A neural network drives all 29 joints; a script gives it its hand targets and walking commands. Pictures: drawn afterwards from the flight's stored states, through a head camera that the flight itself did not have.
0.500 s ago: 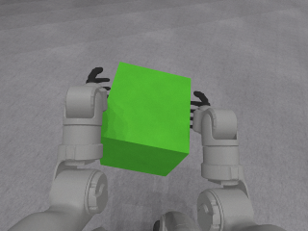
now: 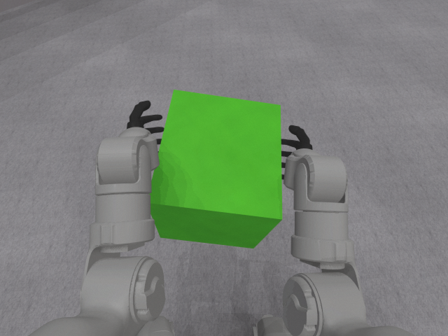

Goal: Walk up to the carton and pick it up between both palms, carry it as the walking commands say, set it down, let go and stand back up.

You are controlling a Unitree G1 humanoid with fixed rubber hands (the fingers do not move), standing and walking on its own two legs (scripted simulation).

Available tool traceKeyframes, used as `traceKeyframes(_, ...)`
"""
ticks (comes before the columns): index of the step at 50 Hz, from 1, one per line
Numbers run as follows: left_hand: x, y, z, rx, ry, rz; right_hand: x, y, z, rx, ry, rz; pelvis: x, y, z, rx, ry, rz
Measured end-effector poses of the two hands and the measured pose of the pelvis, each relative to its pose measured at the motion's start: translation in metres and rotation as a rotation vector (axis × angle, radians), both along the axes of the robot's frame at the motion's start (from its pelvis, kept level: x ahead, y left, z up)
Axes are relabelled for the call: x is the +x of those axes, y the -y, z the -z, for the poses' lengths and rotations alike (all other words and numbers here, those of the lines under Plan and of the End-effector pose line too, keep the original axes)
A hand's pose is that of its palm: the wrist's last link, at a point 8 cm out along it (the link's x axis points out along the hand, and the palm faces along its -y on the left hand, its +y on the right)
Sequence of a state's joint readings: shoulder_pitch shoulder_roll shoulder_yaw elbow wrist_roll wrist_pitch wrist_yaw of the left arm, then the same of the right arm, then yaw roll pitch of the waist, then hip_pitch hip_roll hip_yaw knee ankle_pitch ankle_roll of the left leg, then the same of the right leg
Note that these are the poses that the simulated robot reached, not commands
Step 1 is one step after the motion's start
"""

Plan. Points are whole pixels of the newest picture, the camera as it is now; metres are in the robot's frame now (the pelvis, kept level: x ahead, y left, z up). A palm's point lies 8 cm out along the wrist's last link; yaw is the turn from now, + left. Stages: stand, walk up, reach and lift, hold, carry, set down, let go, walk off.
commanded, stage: carry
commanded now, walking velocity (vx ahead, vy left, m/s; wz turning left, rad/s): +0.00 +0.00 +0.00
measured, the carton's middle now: (216, 175) +0.39 +0.03 +0.04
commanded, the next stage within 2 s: none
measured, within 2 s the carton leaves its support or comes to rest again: neither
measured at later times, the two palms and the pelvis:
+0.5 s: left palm (168, 155) +0.34 +0.09 +0.16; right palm (356, 172) +0.31 -0.18 +0.15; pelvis -0.03 -0.04 +0.03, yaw -6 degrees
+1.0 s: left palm (180, 170) +0.31 +0.07 +0.16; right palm (375, 209) +0.26 -0.19 +0.14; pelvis -0.04 -0.03 +0.04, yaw -5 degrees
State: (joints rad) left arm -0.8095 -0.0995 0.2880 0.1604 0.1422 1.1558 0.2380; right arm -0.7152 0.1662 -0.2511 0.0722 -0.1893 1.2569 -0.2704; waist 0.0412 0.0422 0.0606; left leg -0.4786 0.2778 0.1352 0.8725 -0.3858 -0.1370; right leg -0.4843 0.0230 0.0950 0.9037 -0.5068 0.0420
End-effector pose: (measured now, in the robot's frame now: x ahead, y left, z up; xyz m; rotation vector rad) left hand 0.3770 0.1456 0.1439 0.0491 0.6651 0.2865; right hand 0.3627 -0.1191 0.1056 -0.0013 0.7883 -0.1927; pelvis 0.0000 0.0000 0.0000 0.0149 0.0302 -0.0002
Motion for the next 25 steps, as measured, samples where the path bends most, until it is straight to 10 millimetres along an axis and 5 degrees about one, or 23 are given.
traceKeyframes(6, -0.003, 0.077, 0.017, 0.040, -0.125, 0.093, -0.024, 0.075, 0.015, -0.008, -0.124, 0.054, -0.010, 0.019, -0.014, 0.011, 0.001, -0.001)
traceKeyframes(11, -0.007, 0.104, 0.019, -0.005, -0.126, 0.151, -0.038, 0.102, -0.001, -0.050, -0.126, 0.123, -0.018, 0.026, -0.024, 0.003, -0.012, 0.033)
traceKeyframes(18, -0.011, 0.088, -0.003, -0.058, -0.032, 0.127, -0.033, 0.089, -0.036, -0.109, -0.034, 0.095, -0.028, 0.033, -0.025, -0.007, -0.013, 0.051)
traceKeyframes(25, -0.041, 0.058, -0.019, -0.049, -0.074, 0.058, -0.048, 0.060, -0.046, -0.117, -0.072, 0.005, -0.034, 0.041, -0.035, -0.030, 0.013, 0.096)
